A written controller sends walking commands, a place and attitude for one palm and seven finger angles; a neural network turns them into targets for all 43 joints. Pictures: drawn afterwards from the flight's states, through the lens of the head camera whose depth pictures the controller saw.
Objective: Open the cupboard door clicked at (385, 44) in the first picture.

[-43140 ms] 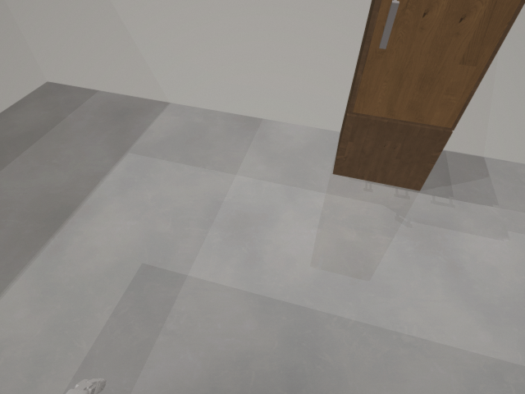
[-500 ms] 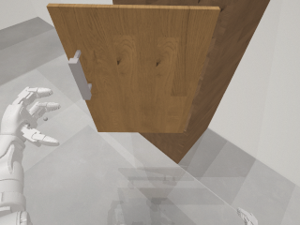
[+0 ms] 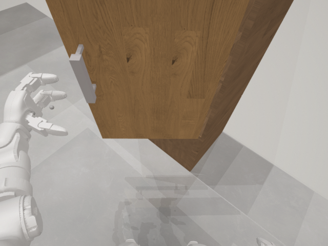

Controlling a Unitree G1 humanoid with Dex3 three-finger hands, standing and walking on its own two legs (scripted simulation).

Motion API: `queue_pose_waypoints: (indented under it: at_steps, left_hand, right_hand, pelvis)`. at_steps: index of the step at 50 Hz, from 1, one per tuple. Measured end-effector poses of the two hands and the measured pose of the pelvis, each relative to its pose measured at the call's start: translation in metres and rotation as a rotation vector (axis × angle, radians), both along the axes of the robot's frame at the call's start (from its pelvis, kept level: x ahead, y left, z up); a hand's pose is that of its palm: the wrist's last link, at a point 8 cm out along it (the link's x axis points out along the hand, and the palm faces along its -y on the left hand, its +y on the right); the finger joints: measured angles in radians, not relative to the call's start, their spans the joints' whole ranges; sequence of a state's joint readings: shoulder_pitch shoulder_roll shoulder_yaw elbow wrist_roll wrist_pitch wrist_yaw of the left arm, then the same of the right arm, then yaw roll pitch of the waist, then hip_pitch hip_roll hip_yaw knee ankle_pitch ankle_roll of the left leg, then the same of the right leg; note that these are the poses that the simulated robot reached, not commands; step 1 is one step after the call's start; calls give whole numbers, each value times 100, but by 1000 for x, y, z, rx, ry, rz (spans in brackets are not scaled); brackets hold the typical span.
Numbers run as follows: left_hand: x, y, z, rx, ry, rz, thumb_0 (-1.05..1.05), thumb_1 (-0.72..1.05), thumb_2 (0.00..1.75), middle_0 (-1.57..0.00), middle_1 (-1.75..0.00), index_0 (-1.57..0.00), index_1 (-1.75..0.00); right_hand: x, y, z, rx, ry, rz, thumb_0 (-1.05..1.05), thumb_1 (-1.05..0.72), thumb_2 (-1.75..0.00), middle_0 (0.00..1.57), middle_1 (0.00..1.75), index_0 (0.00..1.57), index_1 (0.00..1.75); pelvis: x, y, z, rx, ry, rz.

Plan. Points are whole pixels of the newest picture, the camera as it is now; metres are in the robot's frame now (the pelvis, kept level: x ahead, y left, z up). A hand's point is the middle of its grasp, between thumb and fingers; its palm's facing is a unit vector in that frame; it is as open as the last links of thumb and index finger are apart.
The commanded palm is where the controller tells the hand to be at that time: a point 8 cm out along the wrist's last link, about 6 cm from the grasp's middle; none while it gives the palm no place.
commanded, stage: move the hooked fingers beside the handle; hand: left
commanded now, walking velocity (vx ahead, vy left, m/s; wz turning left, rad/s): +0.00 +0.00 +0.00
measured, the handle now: (86, 75) +0.53 +0.22 +0.08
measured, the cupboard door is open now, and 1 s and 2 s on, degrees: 42 41 41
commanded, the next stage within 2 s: slide the fingers in behind the handle in 1.40 s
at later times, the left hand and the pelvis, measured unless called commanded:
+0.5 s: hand (60, 88) +0.48 +0.27 +0.09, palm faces +0.02 -1.00 -0.01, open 14.0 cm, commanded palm +0.46 +0.32 +0.09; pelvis +0.00 +0.00 -0.01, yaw -1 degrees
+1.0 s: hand (61, 86) +0.49 +0.27 +0.09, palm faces +0.02 -1.00 -0.01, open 14.0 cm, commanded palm +0.46 +0.31 +0.09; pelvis +0.01 +0.00 -0.01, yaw -2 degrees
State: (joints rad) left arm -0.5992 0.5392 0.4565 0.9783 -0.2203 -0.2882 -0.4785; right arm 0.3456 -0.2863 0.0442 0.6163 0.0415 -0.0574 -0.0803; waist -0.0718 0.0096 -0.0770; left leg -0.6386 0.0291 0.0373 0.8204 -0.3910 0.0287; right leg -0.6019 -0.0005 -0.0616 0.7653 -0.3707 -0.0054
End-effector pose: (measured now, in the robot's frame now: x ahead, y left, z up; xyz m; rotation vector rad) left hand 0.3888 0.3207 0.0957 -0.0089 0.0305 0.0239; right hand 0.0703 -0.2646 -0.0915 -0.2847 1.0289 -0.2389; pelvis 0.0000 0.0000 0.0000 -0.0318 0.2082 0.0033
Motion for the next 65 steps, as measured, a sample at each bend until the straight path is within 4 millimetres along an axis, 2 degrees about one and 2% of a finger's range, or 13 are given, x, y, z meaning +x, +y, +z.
queue_pose_waypoints:
  at_steps: [6, 19, 30, 38, 48, 58, 65]
  left_hand:
    - [19, 0, -3, 7, 10, -1, -1, -50, 30, -30, -120, -30, -120]
    - [54, -1, -1, 6, -1, -5, -1, -50, 30, -30, -120, -30, -120]
    - [78, -3, -1, 16, 10, -10, -1, -50, 30, -30, -120, -30, -120]
    - [88, -2, -5, 18, 35, -7, -1, -50, 30, -30, -120, -31, -122]
    - [78, 3, -8, 16, 12, -1, -1, -50, 30, -30, -120, -30, -120]
    - [73, -2, -5, 12, 11, -6, -1, -50, 30, -30, -120, -30, -120]
    - [69, -6, -4, 13, 7, -7, -1, -50, 30, -30, -120, -30, -120]
  right_hand:
    - [-14, 0, -4, -10, 58, -18, 1, -90, -90, 21, 30, 21, 30]
    - [-60, -4, -8, -18, 214, -103, 1, -90, -90, 21, 30, 21, 30]
    - [-77, -6, -9, -32, 296, -126, 1, -90, -90, 21, 30, 21, 30]
    - [-78, -5, -9, -23, 312, -139, 1, -91, -90, 21, 30, 21, 30]
    - [-67, -3, -9, -10, 301, -134, 1, -90, -90, 21, 30, 21, 30]
    - [-46, -3, -11, -9, 248, -107, 1, -91, -90, 21, 30, 21, 30]
    - [-42, -2, -11, -3, 225, -97, 1, -91, -90, 21, 30, 21, 30]
  pelvis:
    - [-1, 2, -3, -5, 23, -1]
    - [3, 2, -7, -10, 71, -19]
    - [4, 1, -11, -18, 105, -15]
    - [7, 1, -12, -17, 125, -24]
    - [12, 0, -11, -21, 117, -24]
    - [12, 1, -11, -21, 102, -16]
    - [9, 1, -11, -19, 93, -14]
